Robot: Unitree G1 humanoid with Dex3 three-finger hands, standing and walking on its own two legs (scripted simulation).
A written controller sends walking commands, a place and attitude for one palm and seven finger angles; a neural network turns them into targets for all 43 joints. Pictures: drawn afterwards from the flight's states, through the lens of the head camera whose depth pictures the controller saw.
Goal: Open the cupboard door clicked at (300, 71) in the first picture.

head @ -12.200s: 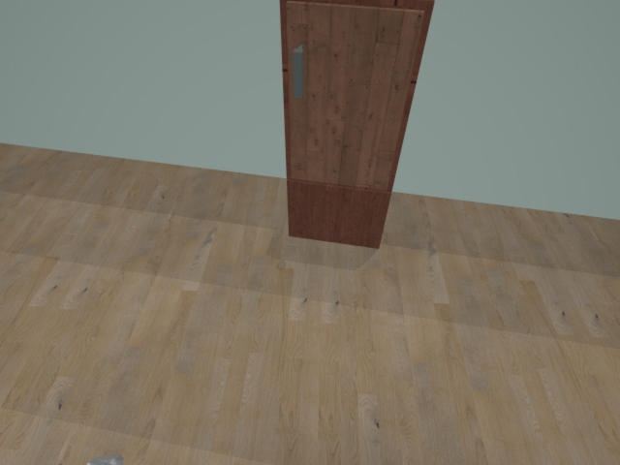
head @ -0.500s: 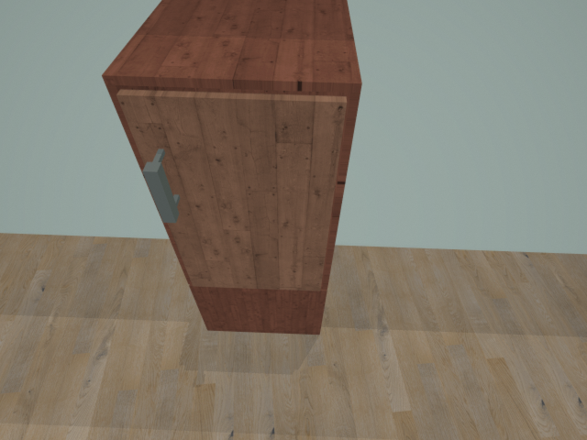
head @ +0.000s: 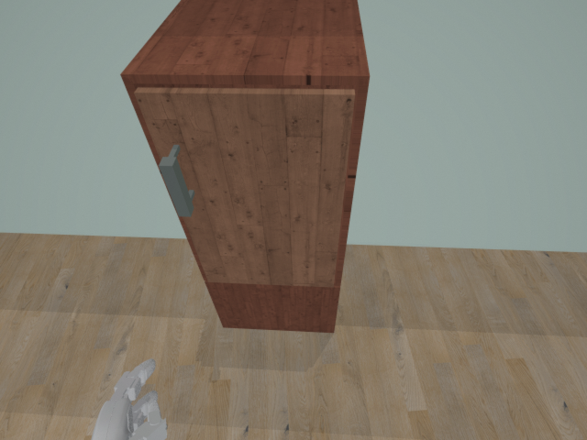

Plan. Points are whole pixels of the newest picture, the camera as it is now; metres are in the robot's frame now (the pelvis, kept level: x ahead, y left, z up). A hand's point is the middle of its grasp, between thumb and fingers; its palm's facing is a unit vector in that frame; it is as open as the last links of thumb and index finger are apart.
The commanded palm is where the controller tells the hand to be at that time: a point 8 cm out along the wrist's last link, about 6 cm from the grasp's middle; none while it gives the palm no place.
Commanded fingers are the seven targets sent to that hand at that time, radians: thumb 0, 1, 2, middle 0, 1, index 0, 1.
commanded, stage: raise the hand with hooked fingers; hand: left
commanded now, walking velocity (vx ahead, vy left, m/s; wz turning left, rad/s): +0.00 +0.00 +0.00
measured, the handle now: (180, 180) +0.57 +0.24 +0.01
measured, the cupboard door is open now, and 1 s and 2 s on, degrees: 0 0 0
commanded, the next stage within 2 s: move the hooked fingers beside the handle in 1.94 s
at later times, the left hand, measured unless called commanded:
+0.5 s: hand (148, 413) +0.17 +0.20 -0.03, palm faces -0.04 -1.00 -0.07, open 10.0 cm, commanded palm +0.15 +0.26 -0.02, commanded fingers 0.00 0.11 0.56 -0.26 -0.81 -0.26 -0.81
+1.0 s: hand (110, 369) +0.22 +0.25 +0.00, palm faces -0.02 -1.00 -0.05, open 13.0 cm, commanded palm +0.19 +0.31 +0.01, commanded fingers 0.00 -0.48 0.31 -0.30 -1.18 -0.30 -1.18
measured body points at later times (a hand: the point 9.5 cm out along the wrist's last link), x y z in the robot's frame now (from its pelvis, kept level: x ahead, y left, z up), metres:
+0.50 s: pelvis -0.06 +0.00 -0.08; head +0.00 +0.01 +0.36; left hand +0.17 +0.25 -0.02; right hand +0.14 -0.20 -0.15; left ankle -0.05 +0.11 -0.73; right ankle +0.01 -0.09 -0.73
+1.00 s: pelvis -0.04 +0.03 -0.05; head +0.02 +0.05 +0.40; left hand +0.21 +0.31 +0.00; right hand +0.13 -0.23 -0.11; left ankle -0.05 +0.11 -0.73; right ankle +0.01 -0.09 -0.73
